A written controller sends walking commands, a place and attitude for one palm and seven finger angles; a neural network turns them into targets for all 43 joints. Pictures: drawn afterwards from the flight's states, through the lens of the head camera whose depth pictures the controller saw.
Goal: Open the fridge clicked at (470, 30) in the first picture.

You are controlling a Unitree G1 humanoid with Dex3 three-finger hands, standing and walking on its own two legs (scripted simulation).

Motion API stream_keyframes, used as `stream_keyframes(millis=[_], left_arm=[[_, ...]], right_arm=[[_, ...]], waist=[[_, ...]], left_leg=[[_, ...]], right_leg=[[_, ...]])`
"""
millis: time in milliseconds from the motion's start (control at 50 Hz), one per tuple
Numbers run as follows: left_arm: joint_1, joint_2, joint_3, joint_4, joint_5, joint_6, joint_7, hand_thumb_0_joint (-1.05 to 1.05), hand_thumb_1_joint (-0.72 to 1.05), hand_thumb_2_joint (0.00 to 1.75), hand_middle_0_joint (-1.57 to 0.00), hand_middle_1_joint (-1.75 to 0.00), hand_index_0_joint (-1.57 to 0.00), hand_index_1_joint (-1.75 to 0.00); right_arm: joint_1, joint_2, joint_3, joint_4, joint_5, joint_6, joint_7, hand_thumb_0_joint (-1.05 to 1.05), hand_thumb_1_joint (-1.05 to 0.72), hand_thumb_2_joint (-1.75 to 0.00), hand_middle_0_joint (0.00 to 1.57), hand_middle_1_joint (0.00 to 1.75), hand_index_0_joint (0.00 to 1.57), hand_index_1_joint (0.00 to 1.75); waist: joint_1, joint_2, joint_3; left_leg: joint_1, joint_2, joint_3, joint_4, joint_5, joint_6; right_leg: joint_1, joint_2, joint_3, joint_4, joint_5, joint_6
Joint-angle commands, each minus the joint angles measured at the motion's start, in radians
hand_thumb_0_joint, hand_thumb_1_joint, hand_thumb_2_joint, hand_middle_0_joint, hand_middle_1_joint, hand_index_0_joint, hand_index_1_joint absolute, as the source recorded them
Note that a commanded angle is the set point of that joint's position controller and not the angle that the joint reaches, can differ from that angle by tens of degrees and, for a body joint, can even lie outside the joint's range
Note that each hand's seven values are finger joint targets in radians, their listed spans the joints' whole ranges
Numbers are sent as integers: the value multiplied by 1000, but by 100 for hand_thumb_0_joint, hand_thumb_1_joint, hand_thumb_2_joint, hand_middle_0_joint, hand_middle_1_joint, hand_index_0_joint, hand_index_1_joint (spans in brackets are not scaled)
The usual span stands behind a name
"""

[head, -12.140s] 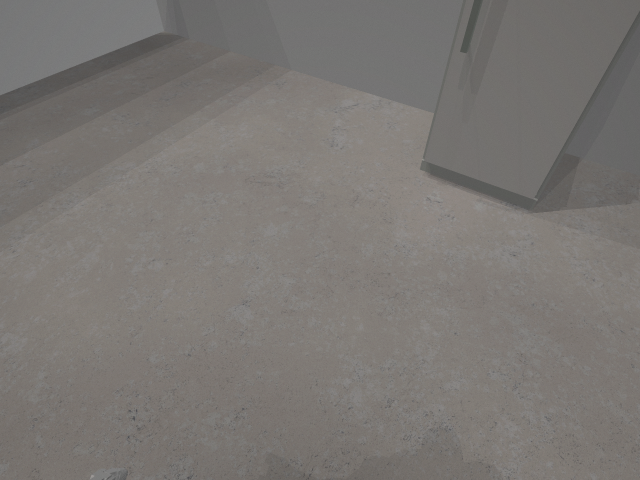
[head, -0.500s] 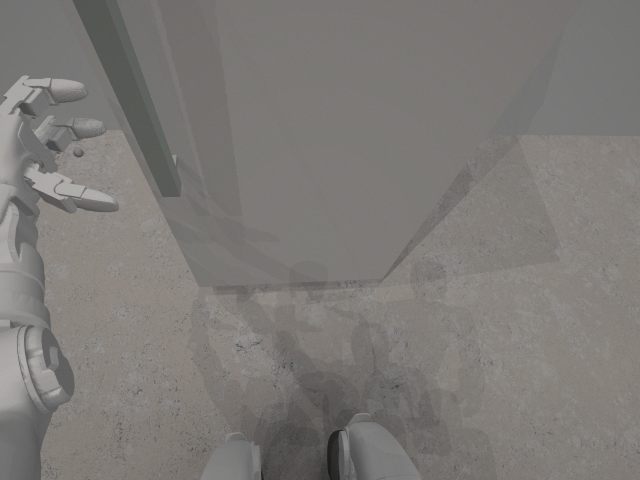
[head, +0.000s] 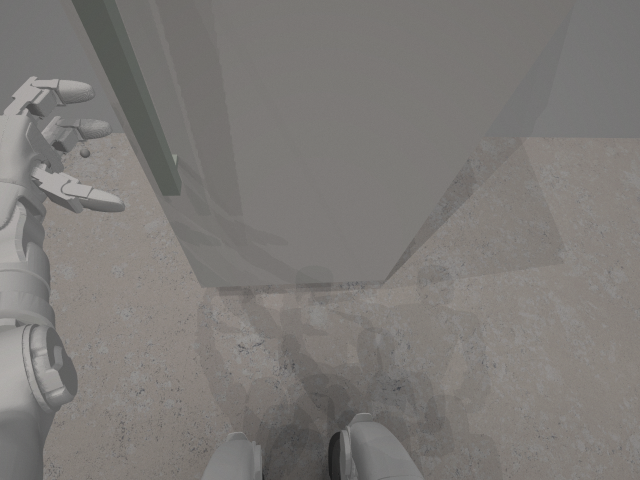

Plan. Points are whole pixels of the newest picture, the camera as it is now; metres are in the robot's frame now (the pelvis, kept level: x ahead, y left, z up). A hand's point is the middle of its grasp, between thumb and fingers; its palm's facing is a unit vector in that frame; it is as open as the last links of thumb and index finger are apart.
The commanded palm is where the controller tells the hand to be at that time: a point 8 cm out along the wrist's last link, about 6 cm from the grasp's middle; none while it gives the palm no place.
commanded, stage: feel for the door with the fingertips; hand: left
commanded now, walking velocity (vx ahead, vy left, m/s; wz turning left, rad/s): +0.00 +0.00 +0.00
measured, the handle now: (113, 22) +0.54 +0.19 +0.19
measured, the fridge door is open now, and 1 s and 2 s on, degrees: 0 0 0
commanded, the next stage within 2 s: slide the fingers in behind the handle in 0.64 s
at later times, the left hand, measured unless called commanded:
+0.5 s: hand (126, 148) +0.49 +0.21 +0.08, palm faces -0.01 -1.00 +0.00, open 14.0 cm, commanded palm +0.47 +0.25 +0.08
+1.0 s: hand (117, 145) +0.49 +0.22 +0.07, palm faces +0.01 -1.00 +0.00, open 13.8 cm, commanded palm +0.47 +0.26 +0.08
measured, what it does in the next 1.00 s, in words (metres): stands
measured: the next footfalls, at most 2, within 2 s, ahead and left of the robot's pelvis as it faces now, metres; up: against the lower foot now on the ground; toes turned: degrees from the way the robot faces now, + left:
none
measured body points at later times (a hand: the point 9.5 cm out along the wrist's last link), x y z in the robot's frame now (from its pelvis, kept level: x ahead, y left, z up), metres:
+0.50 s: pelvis +0.00 +0.00 +0.00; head +0.12 +0.02 +0.43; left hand +0.48 +0.26 +0.08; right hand +0.02 -0.27 -0.11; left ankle -0.01 +0.10 -0.67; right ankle +0.04 -0.13 -0.67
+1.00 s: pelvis -0.01 -0.01 +0.00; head +0.13 +0.02 +0.43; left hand +0.49 +0.27 +0.08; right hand +0.00 -0.28 -0.10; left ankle -0.01 +0.10 -0.67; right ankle +0.04 -0.13 -0.67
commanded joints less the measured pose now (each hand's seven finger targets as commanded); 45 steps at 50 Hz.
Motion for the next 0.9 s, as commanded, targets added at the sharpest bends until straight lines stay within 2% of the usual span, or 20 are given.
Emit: stream_keyframes(millis=[0,20,60,120,140,160,200,260,320,360,380,400,440,480,520,580,680,740,800,880], left_arm=[[-411,272,32,-183,-41,-70,-15,0,-50,30,-30,-120,-30,-120],[-392,260,20,-165,-40,-60,-17,0,-50,30,-30,-120,-30,-120],[-443,251,4,-203,-35,-64,-18,0,-50,30,-30,-120,-30,-120],[-420,257,14,-176,-35,-56,-4,0,-50,30,-30,-120,-30,-120],[-468,227,-15,-217,-38,-67,-1,0,-50,30,-30,-120,-30,-120],[-456,254,15,-229,-35,-72,6,0,-50,30,-30,-120,-30,-120],[-438,249,17,-232,-33,-75,18,0,-50,30,-30,-120,-30,-120],[-431,206,-8,-251,-28,-78,36,0,-50,30,-30,-120,-30,-120],[-433,175,-24,-233,-25,-65,63,0,-50,30,-30,-120,-30,-120],[-455,181,-21,-278,-16,-78,80,0,-50,30,-30,-120,-30,-120],[-434,182,-14,-260,-8,-77,91,0,-50,30,-30,-120,-30,-120],[-460,170,-27,-251,-7,-79,99,0,-50,30,-30,-120,-30,-120],[-447,221,21,-251,-2,-90,115,0,-50,30,-30,-120,-30,-120],[-451,175,-19,-222,9,-87,118,0,-50,30,-30,-120,-30,-120],[-445,199,-4,-187,15,-82,119,0,-50,30,-30,-120,-30,-120],[-462,196,-10,-189,16,-89,110,0,-50,30,-30,-120,-30,-120],[-531,213,-4,-161,6,-90,96,0,-50,30,-30,-120,-30,-120],[-526,240,14,-168,5,-90,87,0,-50,30,-30,-120,-30,-120],[-486,253,20,-131,1,-73,75,0,-50,30,-30,-120,-30,-120],[-467,257,28,-196,-4,-81,68,0,-50,30,-30,-120,-30,-120]], right_arm=[[154,-190,-70,-46,2,-23,-17,0,-90,-90,20,30,20,30],[152,-191,-69,-49,3,-23,-18,0,-90,-90,20,30,20,30],[158,-190,-69,-41,0,-27,-18,0,-90,-90,20,30,20,30],[157,-192,-70,-41,3,-28,-19,0,-90,-90,20,30,20,30],[155,-186,-69,-42,0,-34,-19,0,-90,-90,20,30,20,30],[158,-188,-73,-39,-2,-35,-16,0,-90,-90,20,30,20,30],[158,-186,-74,-41,-3,-35,-13,0,-90,-90,20,30,20,30],[160,-181,-76,-41,-3,-36,-6,0,-90,-90,20,30,20,30],[157,-179,-77,-40,-3,-35,-3,0,-90,-90,20,30,20,30],[159,-177,-79,-41,-5,-38,-1,0,-90,-90,20,30,20,30],[162,-176,-79,-41,-6,-37,1,0,-90,-90,20,30,20,30],[159,-175,-78,-35,-6,-38,2,0,-90,-90,20,30,20,30],[169,-179,-78,-39,-9,-36,1,0,-90,-90,20,30,20,30],[163,-172,-75,-37,-8,-36,3,0,-90,-90,20,30,20,30],[165,-178,-75,-38,-7,-34,3,0,-90,-90,20,30,20,30],[166,-176,-74,-41,-7,-34,-1,0,-90,-90,20,30,20,30],[177,-182,-72,-27,-8,-37,-6,0,-90,-90,20,30,20,30],[183,-181,-70,-32,-9,-38,-7,0,-90,-90,20,30,20,30],[180,-185,-67,-33,-5,-35,-8,0,-90,-90,20,30,20,30],[181,-182,-72,-44,-6,-33,-4,0,-90,-90,20,30,20,30]], waist=[[-9,116,-441],[-11,94,-424],[-12,160,-457],[-13,97,-420],[-22,145,-434],[-4,169,-475],[-3,140,-480],[-3,172,-494],[-12,134,-445],[-2,179,-490],[4,165,-489],[-12,148,-461],[3,125,-476],[-10,124,-460],[-10,94,-425],[-14,122,-458],[-39,89,-452],[-27,132,-488],[-25,95,-451],[-5,153,-514]], left_leg=[[223,-31,-41,-134,398,-1],[199,-32,-35,-137,369,3],[236,-32,-39,-135,389,-1],[189,-33,-36,-138,343,4],[211,-35,-38,-136,359,3],[235,-34,-37,-133,370,-1],[233,-33,-39,-134,380,-1],[277,-30,-45,-134,427,-8],[244,-31,-41,-142,384,-4],[286,-31,-46,-143,426,-10],[288,-30,-49,-141,437,-12],[278,-29,-50,-141,426,-11],[266,-31,-49,-140,443,-9],[249,-32,-45,-138,429,-8],[212,-33,-42,-146,380,-5],[226,-35,-36,-138,401,-3],[197,-34,-40,-125,363,4],[201,-38,-37,-119,393,3],[152,-39,-29,-124,350,5],[209,-38,-30,-124,403,1]], right_leg=[[294,40,34,-70,271,-23],[299,39,37,-75,261,-22],[278,37,35,-66,262,-26],[286,36,38,-77,237,-22],[275,36,37,-69,245,-26],[281,36,40,-69,248,-26],[294,37,37,-67,257,-25],[265,40,29,-60,269,-27],[266,39,29,-72,247,-22],[268,38,28,-62,269,-26],[262,38,24,-59,268,-28],[254,37,24,-62,263,-25],[288,39,26,-57,285,-27],[279,37,30,-57,285,-23],[288,36,31,-65,259,-23],[292,35,39,-62,284,-23],[281,35,45,-65,263,-18],[301,35,47,-56,291,-24],[315,34,51,-66,274,-18],[323,36,47,-57,305,-22]])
